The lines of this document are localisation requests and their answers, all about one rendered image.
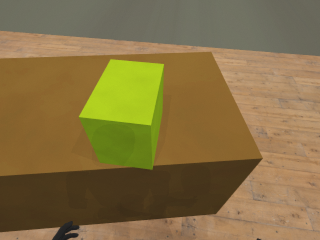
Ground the pedestal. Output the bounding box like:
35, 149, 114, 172
0, 52, 263, 233

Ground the carton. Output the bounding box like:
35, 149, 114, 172
79, 59, 164, 170

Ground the robot left hand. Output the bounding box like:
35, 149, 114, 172
52, 221, 80, 240

